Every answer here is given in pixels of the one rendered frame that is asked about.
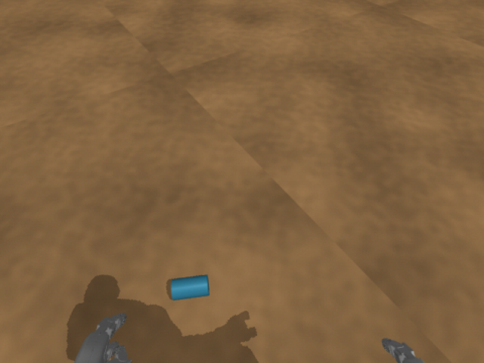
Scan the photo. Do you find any right robot hand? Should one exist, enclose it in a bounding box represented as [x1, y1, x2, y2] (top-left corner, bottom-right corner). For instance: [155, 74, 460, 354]
[382, 338, 425, 363]

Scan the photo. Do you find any left robot hand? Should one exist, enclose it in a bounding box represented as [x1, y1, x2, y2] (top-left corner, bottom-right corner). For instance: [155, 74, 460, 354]
[74, 313, 132, 363]

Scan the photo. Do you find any can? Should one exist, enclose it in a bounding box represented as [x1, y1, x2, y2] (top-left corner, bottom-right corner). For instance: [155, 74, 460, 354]
[171, 275, 209, 300]

